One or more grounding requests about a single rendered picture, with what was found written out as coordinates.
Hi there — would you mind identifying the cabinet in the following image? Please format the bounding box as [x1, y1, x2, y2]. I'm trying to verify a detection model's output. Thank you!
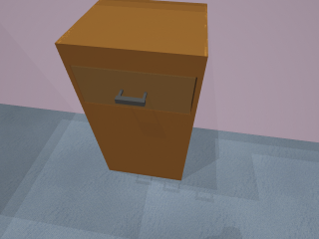
[55, 0, 208, 181]

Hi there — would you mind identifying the drawer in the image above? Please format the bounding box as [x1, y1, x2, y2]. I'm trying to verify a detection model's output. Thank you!
[71, 65, 196, 114]

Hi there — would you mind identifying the handle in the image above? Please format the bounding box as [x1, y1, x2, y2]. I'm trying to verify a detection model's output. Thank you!
[115, 89, 148, 107]

